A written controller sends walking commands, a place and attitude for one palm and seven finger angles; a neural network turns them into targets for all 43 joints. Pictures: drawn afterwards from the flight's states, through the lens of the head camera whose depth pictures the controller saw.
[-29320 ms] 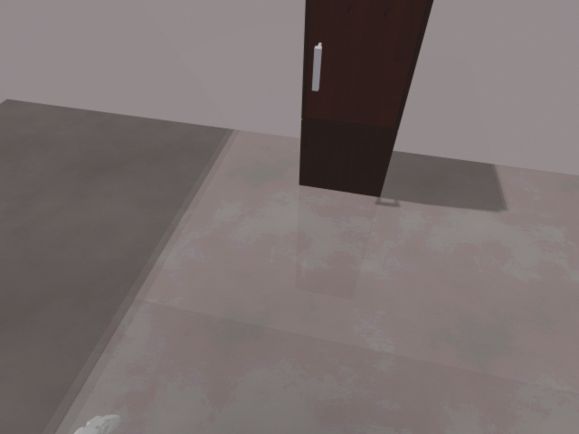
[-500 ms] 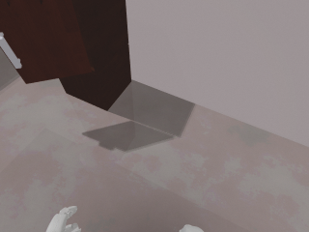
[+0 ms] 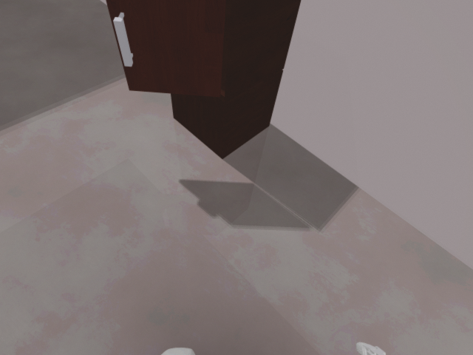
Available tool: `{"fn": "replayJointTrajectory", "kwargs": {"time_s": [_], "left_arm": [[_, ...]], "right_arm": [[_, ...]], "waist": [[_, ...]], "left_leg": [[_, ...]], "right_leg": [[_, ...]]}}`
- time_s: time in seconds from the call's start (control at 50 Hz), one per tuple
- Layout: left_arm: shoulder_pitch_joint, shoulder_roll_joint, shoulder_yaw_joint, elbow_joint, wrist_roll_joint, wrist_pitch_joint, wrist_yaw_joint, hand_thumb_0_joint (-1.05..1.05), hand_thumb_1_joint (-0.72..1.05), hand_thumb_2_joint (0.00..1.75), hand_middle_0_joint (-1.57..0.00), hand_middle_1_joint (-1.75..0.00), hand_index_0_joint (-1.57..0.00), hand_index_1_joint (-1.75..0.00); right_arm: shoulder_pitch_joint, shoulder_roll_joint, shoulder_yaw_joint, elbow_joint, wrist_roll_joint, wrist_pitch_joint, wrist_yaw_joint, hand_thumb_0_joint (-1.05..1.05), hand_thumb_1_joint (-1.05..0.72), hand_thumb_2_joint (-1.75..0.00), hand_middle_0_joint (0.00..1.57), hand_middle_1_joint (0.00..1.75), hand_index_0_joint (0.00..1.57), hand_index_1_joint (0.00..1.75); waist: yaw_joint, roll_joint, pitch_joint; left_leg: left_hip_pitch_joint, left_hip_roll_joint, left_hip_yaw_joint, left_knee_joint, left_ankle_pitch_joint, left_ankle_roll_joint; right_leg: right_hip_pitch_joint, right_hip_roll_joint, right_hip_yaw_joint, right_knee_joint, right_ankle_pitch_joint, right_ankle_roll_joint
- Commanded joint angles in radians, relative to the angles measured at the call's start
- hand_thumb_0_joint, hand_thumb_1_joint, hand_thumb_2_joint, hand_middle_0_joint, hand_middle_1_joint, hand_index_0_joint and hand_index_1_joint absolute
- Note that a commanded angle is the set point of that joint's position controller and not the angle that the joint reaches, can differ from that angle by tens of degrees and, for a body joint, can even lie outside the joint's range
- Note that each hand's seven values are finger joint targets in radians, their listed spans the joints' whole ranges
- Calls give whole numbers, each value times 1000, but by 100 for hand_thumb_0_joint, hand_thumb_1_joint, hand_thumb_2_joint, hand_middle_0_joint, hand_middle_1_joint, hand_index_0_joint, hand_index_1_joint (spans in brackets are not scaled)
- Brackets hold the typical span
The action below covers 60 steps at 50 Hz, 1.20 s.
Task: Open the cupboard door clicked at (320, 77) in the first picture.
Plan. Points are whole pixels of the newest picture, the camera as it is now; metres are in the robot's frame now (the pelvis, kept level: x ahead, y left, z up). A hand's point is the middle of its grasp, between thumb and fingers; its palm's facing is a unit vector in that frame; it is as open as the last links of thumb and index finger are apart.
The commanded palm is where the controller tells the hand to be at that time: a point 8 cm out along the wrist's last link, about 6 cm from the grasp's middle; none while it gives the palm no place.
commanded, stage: take the last steps up to it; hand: left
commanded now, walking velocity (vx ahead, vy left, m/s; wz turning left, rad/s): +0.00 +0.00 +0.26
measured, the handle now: (125, 40) +1.03 +0.46 -0.10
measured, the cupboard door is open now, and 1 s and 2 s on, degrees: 45 45 45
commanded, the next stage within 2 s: come to a stop and stand still in 1.68 s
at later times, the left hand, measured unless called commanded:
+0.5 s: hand out of the picture +0.06 +0.18 -0.14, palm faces +0.18 -0.96 -0.23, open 7.4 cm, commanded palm none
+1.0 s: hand (76, 323) +0.17 +0.31 -0.16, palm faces +0.24 -0.95 -0.21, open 7.4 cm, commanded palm none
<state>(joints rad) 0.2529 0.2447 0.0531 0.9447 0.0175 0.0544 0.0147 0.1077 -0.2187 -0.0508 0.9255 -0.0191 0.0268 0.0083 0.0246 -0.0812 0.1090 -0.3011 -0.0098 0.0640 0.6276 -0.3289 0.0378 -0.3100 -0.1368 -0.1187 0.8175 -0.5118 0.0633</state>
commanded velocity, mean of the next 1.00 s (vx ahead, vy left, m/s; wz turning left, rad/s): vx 0.28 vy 0.11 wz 0.10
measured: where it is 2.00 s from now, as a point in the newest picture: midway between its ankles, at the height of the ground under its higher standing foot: (185, 256)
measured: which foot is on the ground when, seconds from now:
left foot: down 0.00-0.36, up 0.38-0.78, down 0.80-1.00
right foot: up 0.00-0.34, down 0.36-0.80, up 0.82-1.00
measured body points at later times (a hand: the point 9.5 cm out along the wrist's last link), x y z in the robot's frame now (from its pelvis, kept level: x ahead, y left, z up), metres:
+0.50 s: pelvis +0.04 -0.01 +0.02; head +0.05 -0.03 +0.47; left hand +0.05 +0.23 -0.12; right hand +0.09 -0.26 -0.14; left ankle +0.03 +0.12 -0.65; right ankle +0.02 -0.13 -0.72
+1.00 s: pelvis +0.19 +0.11 +0.01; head +0.21 +0.12 +0.46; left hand +0.16 +0.36 -0.15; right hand +0.31 -0.10 -0.13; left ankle +0.20 +0.21 -0.72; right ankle +0.19 +0.00 -0.65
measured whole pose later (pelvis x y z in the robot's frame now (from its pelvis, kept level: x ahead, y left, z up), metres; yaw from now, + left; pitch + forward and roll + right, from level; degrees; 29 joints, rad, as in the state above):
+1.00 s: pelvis +0.19 +0.11 +0.01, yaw +10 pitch +0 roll +2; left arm 0.26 0.20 0.07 1.04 0.03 0.00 0.00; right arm 0.19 -0.16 -0.04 0.98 -0.02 -0.07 -0.02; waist 0.04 -0.04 0.06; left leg -0.27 -0.01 0.17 0.49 -0.21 0.05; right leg -0.52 -0.12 -0.08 1.17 -0.36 0.00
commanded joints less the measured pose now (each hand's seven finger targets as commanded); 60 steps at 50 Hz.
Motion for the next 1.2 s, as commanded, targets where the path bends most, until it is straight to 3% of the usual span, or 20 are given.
{"fn": "replayJointTrajectory", "kwargs": {"time_s": [0.0,0.1,0.22,0.3,0.32,0.34,0.36,0.38,0.42,0.48,0.56,0.68,0.74,0.76,0.78,0.82,0.86,0.94,1.1,1.18], "left_arm": [[-89,73,21,-86,-4,-22,5,0,90,90,-20,-30,-20,-30],[-30,52,18,-43,-1,-21,-9,0,90,90,-20,-30,-20,-30],[-117,41,17,-77,6,-45,-31,0,90,90,-20,-30,-20,-30],[42,46,31,-25,5,-67,-33,0,90,90,-20,-30,-20,-30],[121,94,45,-1,12,-77,-25,0,90,90,-20,-30,-20,-30],[207,193,68,16,23,-85,-13,0,90,90,-20,-30,-20,-30],[214,208,63,8,10,-84,-3,0,90,90,-20,-30,-20,-30],[145,187,62,-7,3,-82,-4,0,90,90,-20,-30,-20,-30],[56,103,32,-11,5,-105,-3,0,90,90,-20,-30,-20,-30],[81,66,22,12,-1,-127,-6,0,90,90,-20,-30,-20,-30],[189,80,23,79,3,-140,-2,0,90,90,-20,-30,-20,-30],[185,103,27,116,15,-127,0,0,90,90,-20,-30,-20,-30],[149,98,30,109,10,-118,-4,0,90,90,-20,-30,-20,-30],[188,43,20,101,2,-111,-12,0,90,90,-20,-30,-20,-30],[184,-2,11,66,-6,-103,-12,0,90,90,-20,-30,-20,-30],[60,-12,7,23,-4,-105,-10,0,90,90,-20,-30,-20,-30],[52,-9,10,52,4,-97,-18,0,90,90,-20,-30,-20,-30],[86,-45,10,59,9,-72,-26,0,90,90,-20,-30,-20,-30],[-72,-28,14,-28,9,-74,-38,0,90,90,-20,-30,-20,-30],[-16,-1,23,-18,11,-86,-36,0,90,90,-20,-30,-20,-30]], "right_arm": [[124,-197,-37,-24,-9,-20,-43,0,-90,-90,20,30,20,30],[102,-162,-19,-23,-2,-33,-44,0,-90,-90,20,30,20,30],[147,-163,-27,5,-9,-35,-27,0,-90,-90,20,30,20,30],[98,-150,-30,-1,1,-34,-22,0,-90,-90,20,30,20,30],[83,-105,-25,-10,9,-38,-16,0,-90,-90,20,30,20,30],[55,-38,-12,-45,14,-43,-8,0,-90,-90,20,30,20,30],[-5,-117,-25,-74,-6,-33,1,0,-90,-90,20,30,20,30],[-17,-106,-28,-77,-13,-31,9,0,-90,-90,20,30,20,30],[16,-96,-36,-25,-13,-16,20,0,-90,-90,20,30,20,30],[64,-57,-29,7,-7,-9,32,0,-90,-90,20,30,20,30],[5,-27,-19,-3,0,-18,41,0,-90,-90,20,30,20,30],[-53,-5,-1,-28,5,-42,51,0,-90,-90,20,30,20,30],[231,-86,-19,60,-6,-62,29,0,-90,-90,20,30,20,30],[374,-199,-46,92,-18,-68,14,0,-90,-90,20,30,20,30],[471,-276,-66,107,-16,-67,-7,0,-90,-90,20,30,20,30],[354,-236,-51,85,-12,-64,-21,0,-90,-90,20,30,20,30],[212,-134,-19,47,-11,-80,-26,0,-90,-90,20,30,20,30],[196,-77,-5,63,-8,-103,-30,0,-90,-90,20,30,20,30],[219,-91,-13,81,-13,-98,-19,0,-90,-90,20,30,20,30],[219,-86,-9,99,-12,-87,-17,0,-90,-90,20,30,20,30]], "waist": [[-72,285,-163],[-30,226,-187],[-56,243,-98],[29,167,-111],[72,23,-106],[115,-287,-93],[112,-179,-32],[76,-87,19],[9,-125,82],[-12,-96,51],[23,-47,-9],[28,-137,8],[-106,-15,-131],[-151,227,-254],[-169,416,-340],[-128,228,-214],[-63,244,-144],[-8,185,-79],[-17,123,-45],[20,90,-45]], "left_leg": [[206,320,-337,-248,726,169],[229,238,-235,-280,568,133],[145,219,-324,-365,28,155],[-65,135,-278,-233,-112,100],[-246,46,-184,-71,-181,46],[-453,-59,-43,220,-278,-20],[-480,0,-116,406,-268,-32],[-496,35,-149,465,-160,-31],[-432,75,-143,529,14,-55],[-397,83,-83,489,135,-85],[-403,78,-14,340,144,-96],[-217,58,48,35,106,-55],[223,5,78,-112,117,-19],[442,183,-143,-115,109,36],[510,376,-483,-284,71,118],[340,404,-447,-370,-27,165],[137,349,-310,-384,12,131],[40,299,-170,-455,109,132],[73,295,-115,-475,51,160],[32,229,-58,-317,29,93]], "right_leg": [[-204,25,134,274,-24,0],[-174,59,105,242,92,3],[-120,83,46,-16,41,-18],[240,118,16,-344,175,-35],[415,10,139,-464,89,-61],[508,-292,521,-630,-79,-158],[359,-415,660,-722,-192,-227],[286,-387,585,-732,-195,-245],[139,-273,427,-720,-78,-177],[177,-199,184,-696,241,-138],[321,-194,89,-632,534,-141],[275,-213,20,-553,604,-129],[135,-147,-60,-214,662,-89],[-51,-37,-97,50,325,-53],[-219,90,-46,343,-121,-38],[-332,26,80,535,-27,-89],[-293,-25,104,512,102,-80],[-232,-14,89,345,192,-69],[-109,27,52,-80,261,-66],[101,74,16,-277,289,-74]]}}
